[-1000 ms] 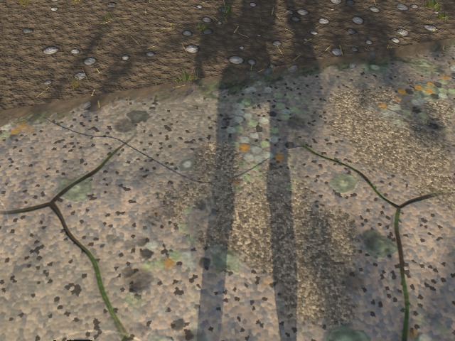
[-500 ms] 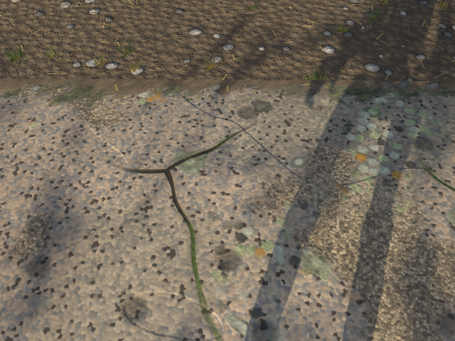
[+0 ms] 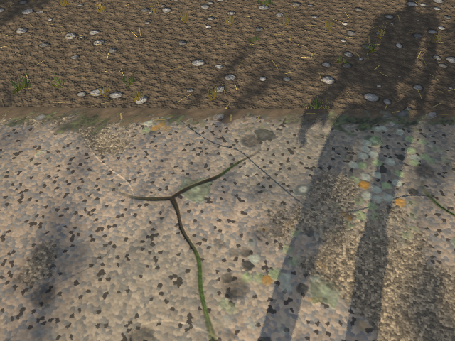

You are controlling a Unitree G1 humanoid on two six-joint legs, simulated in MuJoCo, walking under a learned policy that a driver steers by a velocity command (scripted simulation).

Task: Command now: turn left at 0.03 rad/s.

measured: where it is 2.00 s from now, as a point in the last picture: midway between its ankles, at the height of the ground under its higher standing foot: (278, 285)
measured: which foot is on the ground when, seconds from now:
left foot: down 0.00-0.66, up 0.68-1.00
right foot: down 0.00-1.00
